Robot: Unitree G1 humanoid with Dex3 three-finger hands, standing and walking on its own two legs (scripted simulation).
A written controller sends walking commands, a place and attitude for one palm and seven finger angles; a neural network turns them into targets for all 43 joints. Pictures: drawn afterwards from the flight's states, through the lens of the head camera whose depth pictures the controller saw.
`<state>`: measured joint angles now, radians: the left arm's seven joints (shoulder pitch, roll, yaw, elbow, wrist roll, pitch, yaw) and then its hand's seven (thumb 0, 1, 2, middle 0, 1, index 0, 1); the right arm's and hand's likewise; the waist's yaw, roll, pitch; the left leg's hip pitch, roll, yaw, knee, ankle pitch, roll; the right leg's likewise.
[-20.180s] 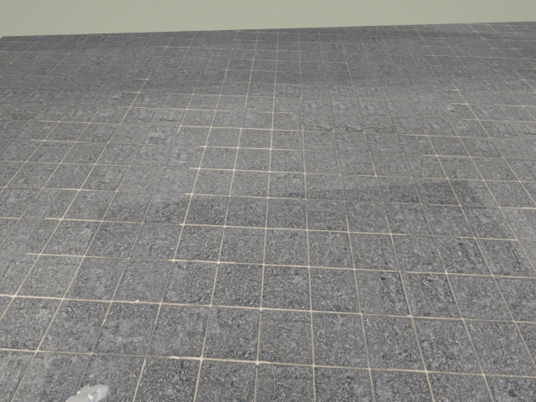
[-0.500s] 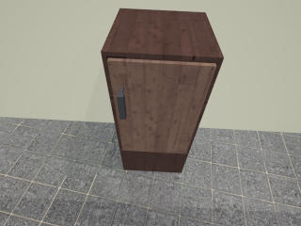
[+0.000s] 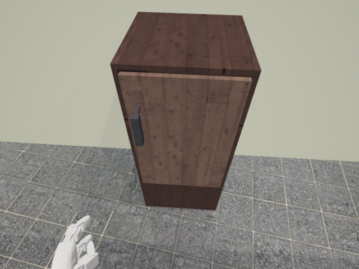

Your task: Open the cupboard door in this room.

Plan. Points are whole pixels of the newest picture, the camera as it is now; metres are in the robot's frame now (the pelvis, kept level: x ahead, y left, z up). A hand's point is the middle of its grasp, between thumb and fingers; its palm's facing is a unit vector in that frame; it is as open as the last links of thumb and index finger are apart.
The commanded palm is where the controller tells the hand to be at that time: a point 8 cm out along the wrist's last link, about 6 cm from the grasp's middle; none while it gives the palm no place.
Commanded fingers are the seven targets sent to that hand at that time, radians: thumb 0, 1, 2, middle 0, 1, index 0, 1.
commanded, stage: raise the hand with hooked fingers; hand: left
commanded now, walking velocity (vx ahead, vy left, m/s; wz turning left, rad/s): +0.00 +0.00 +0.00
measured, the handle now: (138, 126) +0.54 +0.15 -0.03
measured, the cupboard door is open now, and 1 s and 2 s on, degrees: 0 0 0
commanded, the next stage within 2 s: move the hooked fingers beside the handle in 1.96 s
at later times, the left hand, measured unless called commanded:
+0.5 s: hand (95, 248) +0.18 +0.19 -0.04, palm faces -0.03 -1.00 -0.06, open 9.9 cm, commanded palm +0.16 +0.26 -0.04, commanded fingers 0.00 0.13 0.57 -0.25 -0.80 -0.25 -0.80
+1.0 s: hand (72, 231) +0.21 +0.25 -0.03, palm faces -0.02 -1.00 -0.05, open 12.8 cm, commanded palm +0.19 +0.30 -0.02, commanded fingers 0.00 -0.45 0.32 -0.30 -1.17 -0.30 -1.17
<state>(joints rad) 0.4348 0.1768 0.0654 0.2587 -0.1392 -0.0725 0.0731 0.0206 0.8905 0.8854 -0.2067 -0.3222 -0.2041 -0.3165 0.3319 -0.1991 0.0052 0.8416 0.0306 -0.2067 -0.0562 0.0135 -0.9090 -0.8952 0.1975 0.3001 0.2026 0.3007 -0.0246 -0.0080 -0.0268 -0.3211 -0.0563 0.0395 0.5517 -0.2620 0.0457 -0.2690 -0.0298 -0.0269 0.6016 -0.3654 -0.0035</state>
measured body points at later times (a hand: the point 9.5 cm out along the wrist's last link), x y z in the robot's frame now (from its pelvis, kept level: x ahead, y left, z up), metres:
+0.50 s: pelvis -0.04 -0.04 -0.09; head +0.04 -0.03 +0.35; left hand +0.18 +0.25 -0.04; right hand +0.17 -0.26 -0.17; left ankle +0.01 +0.09 -0.73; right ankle -0.03 -0.12 -0.73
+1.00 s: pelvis -0.04 +0.01 -0.07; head +0.02 +0.04 +0.37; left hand +0.21 +0.30 -0.02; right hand +0.12 -0.25 -0.14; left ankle +0.01 +0.09 -0.73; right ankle -0.03 -0.11 -0.73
